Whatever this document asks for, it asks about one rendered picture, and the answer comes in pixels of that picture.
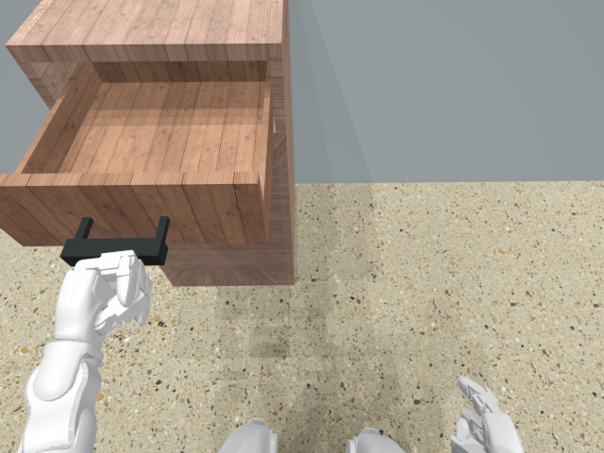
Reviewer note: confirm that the robot right hand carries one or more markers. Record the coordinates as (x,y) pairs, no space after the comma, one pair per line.
(494,433)

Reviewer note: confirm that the left robot shin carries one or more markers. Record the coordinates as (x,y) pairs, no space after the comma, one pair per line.
(256,421)

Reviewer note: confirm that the robot left hand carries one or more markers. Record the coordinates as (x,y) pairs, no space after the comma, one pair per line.
(117,279)

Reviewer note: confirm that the robot right thigh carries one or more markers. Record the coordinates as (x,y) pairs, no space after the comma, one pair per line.
(372,443)

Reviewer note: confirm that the left robot forearm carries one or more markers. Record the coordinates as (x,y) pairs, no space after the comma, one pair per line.
(61,394)

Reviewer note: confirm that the cabinet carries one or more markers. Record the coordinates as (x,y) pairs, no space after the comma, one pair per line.
(59,34)

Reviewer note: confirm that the drawer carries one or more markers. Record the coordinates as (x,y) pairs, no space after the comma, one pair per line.
(130,141)

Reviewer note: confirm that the handle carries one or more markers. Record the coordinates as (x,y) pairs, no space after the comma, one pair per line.
(152,251)

